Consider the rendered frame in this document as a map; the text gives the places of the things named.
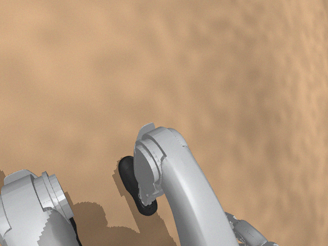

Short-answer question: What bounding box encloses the left robot foot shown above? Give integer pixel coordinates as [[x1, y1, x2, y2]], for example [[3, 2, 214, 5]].
[[70, 217, 82, 246]]

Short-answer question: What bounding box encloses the right robot foot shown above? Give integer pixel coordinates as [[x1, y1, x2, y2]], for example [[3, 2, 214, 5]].
[[118, 156, 157, 216]]

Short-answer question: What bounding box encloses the right robot hand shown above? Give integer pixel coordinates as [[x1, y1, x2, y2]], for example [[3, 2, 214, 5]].
[[225, 212, 269, 246]]

